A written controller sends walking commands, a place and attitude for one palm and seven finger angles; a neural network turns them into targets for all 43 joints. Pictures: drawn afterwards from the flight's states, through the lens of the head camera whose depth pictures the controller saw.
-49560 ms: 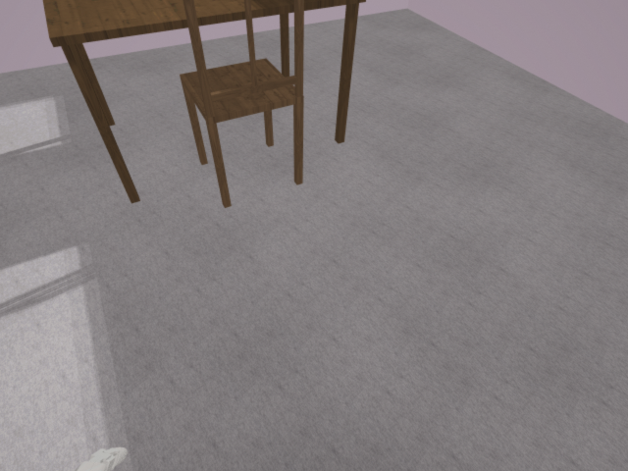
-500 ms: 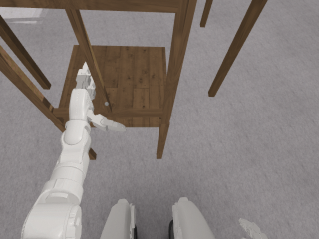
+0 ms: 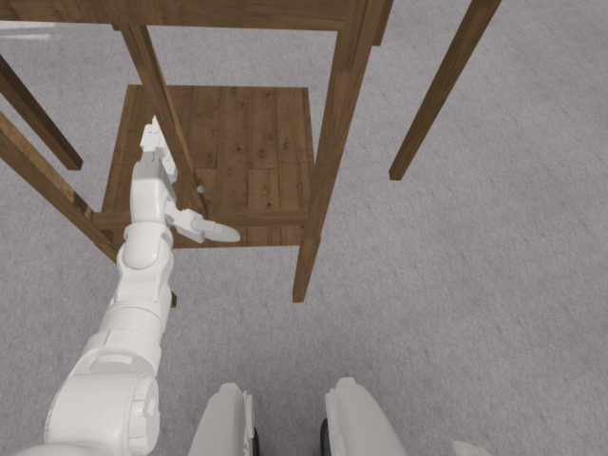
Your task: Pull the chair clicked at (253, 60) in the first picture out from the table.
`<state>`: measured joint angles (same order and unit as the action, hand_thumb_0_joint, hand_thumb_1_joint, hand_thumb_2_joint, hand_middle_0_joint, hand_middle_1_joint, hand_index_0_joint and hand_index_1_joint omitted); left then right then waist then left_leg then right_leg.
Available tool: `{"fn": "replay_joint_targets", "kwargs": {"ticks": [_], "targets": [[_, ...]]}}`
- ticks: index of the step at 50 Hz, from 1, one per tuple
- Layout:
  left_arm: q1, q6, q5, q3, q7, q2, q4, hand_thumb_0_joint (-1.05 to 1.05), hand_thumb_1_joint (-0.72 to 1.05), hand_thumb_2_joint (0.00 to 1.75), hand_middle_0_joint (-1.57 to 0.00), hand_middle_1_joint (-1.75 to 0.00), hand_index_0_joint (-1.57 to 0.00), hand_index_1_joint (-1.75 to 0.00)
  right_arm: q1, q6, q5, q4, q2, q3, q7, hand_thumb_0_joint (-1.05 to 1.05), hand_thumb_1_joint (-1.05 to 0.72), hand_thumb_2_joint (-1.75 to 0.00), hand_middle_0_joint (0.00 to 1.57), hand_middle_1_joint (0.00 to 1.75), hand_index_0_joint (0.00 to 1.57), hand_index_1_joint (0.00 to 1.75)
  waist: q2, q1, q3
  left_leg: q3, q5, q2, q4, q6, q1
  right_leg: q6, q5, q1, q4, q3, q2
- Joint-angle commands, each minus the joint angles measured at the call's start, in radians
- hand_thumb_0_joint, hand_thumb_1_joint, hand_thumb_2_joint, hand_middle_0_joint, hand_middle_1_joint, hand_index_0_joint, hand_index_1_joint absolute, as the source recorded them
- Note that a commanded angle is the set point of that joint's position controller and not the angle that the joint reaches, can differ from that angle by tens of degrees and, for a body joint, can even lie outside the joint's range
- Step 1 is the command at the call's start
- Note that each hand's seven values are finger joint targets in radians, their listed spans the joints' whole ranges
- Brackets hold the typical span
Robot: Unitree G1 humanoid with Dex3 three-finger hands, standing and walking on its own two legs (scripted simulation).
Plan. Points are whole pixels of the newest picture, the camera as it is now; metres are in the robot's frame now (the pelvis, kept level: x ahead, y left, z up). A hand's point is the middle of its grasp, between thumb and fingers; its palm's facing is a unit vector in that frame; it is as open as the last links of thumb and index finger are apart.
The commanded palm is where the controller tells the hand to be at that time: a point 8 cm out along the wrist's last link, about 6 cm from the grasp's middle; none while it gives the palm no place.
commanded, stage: push the fingers through the gap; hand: left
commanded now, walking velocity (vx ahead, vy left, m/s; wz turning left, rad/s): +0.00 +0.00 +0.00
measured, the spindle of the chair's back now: (179, 149) +0.48 +0.14 +0.07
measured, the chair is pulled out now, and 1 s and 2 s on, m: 0.24 0.24 0.28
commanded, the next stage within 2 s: hook a spindle and tug to test in 0.12 s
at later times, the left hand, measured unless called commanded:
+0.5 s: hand (208, 190) +0.45 +0.10 +0.03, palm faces +0.01 -1.00 -0.05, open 16.1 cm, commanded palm +0.42 +0.16 +0.03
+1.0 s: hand (205, 188) +0.45 +0.11 +0.03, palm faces +0.01 -1.00 -0.03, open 7.4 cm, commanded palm +0.42 +0.16 +0.03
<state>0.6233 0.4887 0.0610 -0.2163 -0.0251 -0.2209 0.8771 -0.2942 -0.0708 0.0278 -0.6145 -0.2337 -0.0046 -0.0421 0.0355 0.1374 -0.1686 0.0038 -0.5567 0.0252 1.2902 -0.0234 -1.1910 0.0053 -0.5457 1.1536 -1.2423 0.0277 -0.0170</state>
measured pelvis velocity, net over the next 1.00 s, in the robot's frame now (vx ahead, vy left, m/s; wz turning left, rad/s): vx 0.00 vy -0.01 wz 0.01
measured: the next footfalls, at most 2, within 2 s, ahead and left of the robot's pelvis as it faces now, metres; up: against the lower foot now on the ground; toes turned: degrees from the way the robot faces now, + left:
none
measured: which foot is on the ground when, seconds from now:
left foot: down 0.00-1.00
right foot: down 0.00-1.00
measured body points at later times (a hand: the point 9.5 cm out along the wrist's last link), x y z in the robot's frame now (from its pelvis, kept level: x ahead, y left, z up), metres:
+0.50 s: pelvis -0.01 -0.01 +0.00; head +0.13 +0.00 +0.43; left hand +0.44 +0.16 +0.03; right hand +0.07 -0.27 -0.13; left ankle +0.02 +0.10 -0.62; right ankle +0.02 -0.13 -0.62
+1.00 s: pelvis +0.00 -0.01 +0.00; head +0.13 +0.00 +0.43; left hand +0.45 +0.16 +0.03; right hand +0.06 -0.27 -0.13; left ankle +0.02 +0.10 -0.62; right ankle +0.02 -0.13 -0.62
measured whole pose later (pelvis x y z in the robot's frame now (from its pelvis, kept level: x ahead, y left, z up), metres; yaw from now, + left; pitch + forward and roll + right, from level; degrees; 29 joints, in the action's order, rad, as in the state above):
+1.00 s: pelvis +0.00 -0.01 +0.00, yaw +1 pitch +26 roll -2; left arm 0.63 0.52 0.08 -0.21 -0.03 -0.23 0.89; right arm -0.29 -0.06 0.02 -0.62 -0.24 0.00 -0.04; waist 0.04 0.13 -0.17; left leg 0.02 -0.55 0.03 1.29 0.00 -1.18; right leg -0.02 -0.55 1.15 -1.26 0.04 -0.02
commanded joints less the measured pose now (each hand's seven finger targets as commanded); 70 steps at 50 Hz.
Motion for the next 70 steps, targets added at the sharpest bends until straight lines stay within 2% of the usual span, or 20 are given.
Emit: {"fn": "replay_joint_targets", "kwargs": {"ticks": [1,4,11,15,19,21,26,28,30,32,33,36,38,41,45,49,51,53,63,70], "targets": [[0.380,0.102,-0.005,-0.011,0.032,-0.133,-0.260,0.00,-0.50,0.30,-0.06,-0.08,-0.06,-0.08,-0.105,0.017,0.004,0.072,-0.165,0.067,0.005,0.00,-0.90,-0.90,0.20,0.30,0.20,0.30,0.068,0.012,-0.485,0.052,0.432,-0.013,-0.141,0.018,0.438,-0.040,0.334,-0.174,0.136,0.017,-0.016],[0.348,0.116,-0.008,0.012,0.033,-0.107,-0.272,0.00,-0.50,0.30,-0.06,-0.08,-0.06,-0.08,-0.106,0.018,0.006,0.071,-0.162,0.071,0.001,0.00,-0.90,-0.90,0.20,0.30,0.20,0.30,0.088,0.005,-0.511,0.057,0.471,-0.010,-0.141,0.025,0.477,-0.043,0.352,-0.173,0.131,0.020,-0.016],[0.286,0.073,-0.008,0.023,0.020,-0.091,-0.190,0.00,-0.50,0.30,-0.06,-0.08,-0.06,-0.08,-0.095,0.001,-0.002,0.077,-0.163,0.070,0.000,0.00,-0.90,-0.90,0.20,0.30,0.20,0.30,0.031,0.011,-0.427,0.039,0.388,-0.018,-0.150,0.015,0.391,-0.040,0.328,-0.195,0.153,0.016,-0.016],[0.358,0.091,0.003,0.003,0.029,-0.109,-0.221,0.00,-0.50,0.30,-0.13,-0.30,-0.13,-0.30,-0.086,0.007,0.000,0.079,-0.160,0.068,0.007,0.00,-0.90,-0.90,0.20,0.30,0.20,0.30,0.016,0.013,-0.450,0.037,0.356,-0.023,-0.143,0.009,0.375,-0.036,0.314,-0.213,0.153,0.007,-0.015],[0.379,0.136,-0.003,0.004,0.036,-0.122,-0.277,0.00,-0.50,0.30,-0.20,-0.52,-0.20,-0.52,-0.080,0.019,0.004,0.072,-0.157,0.070,0.009,0.00,-0.90,-0.90,0.20,0.30,0.20,0.30,0.061,0.005,-0.509,0.039,0.399,-0.022,-0.129,0.013,0.417,-0.039,0.345,-0.213,0.138,-0.001,-0.012],[0.357,0.131,-0.011,0.003,0.036,-0.124,-0.222,0.00,-0.50,0.30,-0.24,-0.63,-0.24,-0.63,-0.078,0.019,0.004,0.067,-0.156,0.067,0.009,0.00,-0.90,-0.90,0.20,0.30,0.20,0.30,0.016,0.015,-0.477,0.029,0.360,-0.027,-0.122,0.006,0.354,-0.035,0.341,-0.237,0.144,-0.007,-0.012],[0.351,0.099,-0.018,0.006,0.023,-0.120,-0.158,0.00,-0.50,0.30,-0.32,-0.90,-0.32,-0.90,-0.075,0.012,-0.001,0.075,-0.159,0.066,0.010,0.00,-0.90,-0.90,0.20,0.30,0.20,0.30,0.017,0.013,-0.446,0.016,0.283,-0.034,-0.129,0.002,0.298,-0.033,0.288,-0.241,0.159,-0.016,-0.008],[0.371,0.095,-0.012,0.020,0.018,-0.102,-0.162,0.00,-0.39,0.35,-0.36,-1.01,-0.36,-1.01,-0.079,0.013,-0.003,0.078,-0.157,0.066,0.011,0.00,-0.90,-0.90,0.20,0.30,0.20,0.30,0.022,0.015,-0.463,0.018,0.291,-0.035,-0.131,0.001,0.314,-0.033,0.291,-0.242,0.161,-0.014,-0.008],[0.398,0.095,-0.005,-0.002,0.016,-0.135,-0.162,0.00,-0.28,0.40,-0.39,-1.12,-0.39,-1.12,-0.078,0.013,-0.004,0.073,-0.160,0.064,0.015,0.00,-0.90,-0.90,0.20,0.30,0.20,0.30,0.015,0.016,-0.453,0.019,0.273,-0.034,-0.128,-0.001,0.294,-0.033,0.275,-0.244,0.166,-0.020,-0.009],[0.445,0.107,0.000,0.027,0.012,-0.104,-0.193,0.00,-0.16,0.44,-0.43,-1.23,-0.43,-1.23,-0.083,0.020,-0.003,0.072,-0.155,0.065,0.017,0.00,-0.90,-0.90,0.20,0.30,0.20,0.30,0.026,0.030,-0.470,0.020,0.292,-0.033,-0.125,-0.004,0.324,-0.032,0.291,-0.234,0.164,-0.019,-0.009],[0.413,0.109,0.004,0.003,0.011,-0.122,-0.185,0.00,-0.11,0.47,-0.45,-1.29,-0.45,-1.29,-0.082,0.022,-0.003,0.071,-0.156,0.066,0.016,0.00,-0.90,-0.90,0.20,0.30,0.20,0.30,0.033,0.013,-0.486,0.018,0.301,-0.034,-0.122,-0.001,0.320,-0.033,0.299,-0.250,0.162,-0.022,-0.008],[0.409,0.117,0.002,-0.007,0.006,-0.143,-0.193,0.00,0.06,0.54,-0.50,-1.45,-0.50,-1.45,-0.088,0.025,0.001,0.066,-0.157,0.067,0.016,0.00,-0.90,-0.90,0.20,0.30,0.20,0.30,0.020,0.012,-0.502,0.016,0.320,-0.035,-0.116,-0.003,0.305,-0.032,0.334,-0.278,0.155,-0.028,-0.008],[0.395,0.119,0.006,0.020,-0.001,-0.110,-0.198,0.00,0.17,0.59,-0.50,-1.45,-0.50,-1.45,-0.087,0.028,-0.002,0.068,-0.152,0.066,0.014,0.00,-0.90,-0.90,0.20,0.30,0.20,0.30,0.036,0.016,-0.500,0.015,0.334,-0.033,-0.121,-0.002,0.323,-0.032,0.347,-0.271,0.155,-0.024,-0.008],[0.361,0.114,0.008,-0.012,-0.004,-0.147,-0.199,0.00,0.34,0.66,-0.50,-1.45,-0.50,-1.45,-0.091,0.027,-0.003,0.068,-0.156,0.067,0.013,0.00,-0.90,-0.90,0.20,0.30,0.20,0.30,0.003,0.006,-0.499,0.011,0.326,-0.033,-0.122,-0.003,0.301,-0.032,0.351,-0.301,0.161,-0.031,-0.010],[0.360,0.110,0.011,0.013,-0.011,-0.116,-0.213,0.00,0.56,0.76,-0.50,-1.45,-0.50,-1.45,-0.094,0.029,-0.003,0.068,-0.153,0.069,0.013,0.00,-0.90,-0.90,0.20,0.30,0.20,0.30,0.038,0.011,-0.490,0.018,0.360,-0.029,-0.127,0.000,0.340,-0.034,0.362,-0.265,0.153,-0.018,-0.010],[0.364,0.102,0.011,0.006,-0.007,-0.122,-0.185,0.00,0.79,0.85,-0.50,-1.45,-0.50,-1.45,-0.099,0.026,-0.004,0.065,-0.159,0.069,0.011,0.00,-0.90,-0.90,0.20,0.30,0.20,0.30,0.015,0.019,-0.452,0.026,0.348,-0.026,-0.129,0.001,0.334,-0.034,0.337,-0.233,0.151,-0.009,-0.011],[0.365,0.104,0.009,0.011,-0.002,-0.111,-0.200,0.00,0.90,0.90,-0.50,-1.45,-0.50,-1.45,-0.104,0.027,-0.002,0.062,-0.157,0.072,0.011,0.00,-0.90,-0.90,0.20,0.30,0.20,0.30,0.018,0.019,-0.472,0.025,0.366,-0.025,-0.125,0.000,0.350,-0.033,0.352,-0.235,0.149,-0.010,-0.012],[0.359,0.107,0.007,0.020,-0.002,-0.103,-0.217,0.00,0.90,0.90,-0.50,-1.45,-0.50,-1.45,-0.102,0.027,-0.002,0.067,-0.158,0.073,0.009,0.00,-0.90,-0.90,0.20,0.30,0.20,0.30,0.056,0.014,-0.494,0.029,0.397,-0.023,-0.127,0.006,0.390,-0.036,0.362,-0.216,0.141,-0.004,-0.010],[0.152,0.080,0.020,0.052,0.006,-0.057,-0.314,0.00,0.90,0.90,-0.50,-1.45,-0.50,-1.45,-0.084,0.013,-0.009,0.108,-0.154,0.075,-0.003,0.00,-0.90,-0.90,0.20,0.30,0.20,0.30,0.024,-0.026,-0.494,0.032,0.464,-0.018,-0.157,0.012,0.436,-0.042,0.404,-0.262,0.148,0.011,-0.014],[0.136,0.087,0.004,0.091,0.028,-0.028,-0.362,0.00,0.90,0.90,-0.50,-1.45,-0.50,-1.45,-0.073,0.009,-0.008,0.110,-0.149,0.077,-0.004,0.00,-0.90,-0.90,0.20,0.30,0.20,0.30,0.038,-0.018,-0.442,0.039,0.456,-0.014,-0.157,0.017,0.449,-0.043,0.380,-0.217,0.146,0.016,-0.013]]}}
